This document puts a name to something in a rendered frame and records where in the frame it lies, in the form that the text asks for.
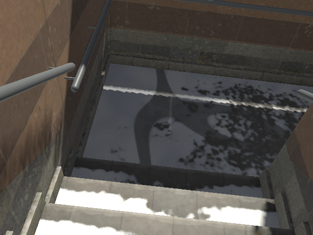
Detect stairs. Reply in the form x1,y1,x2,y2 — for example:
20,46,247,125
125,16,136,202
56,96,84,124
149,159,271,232
34,157,295,235

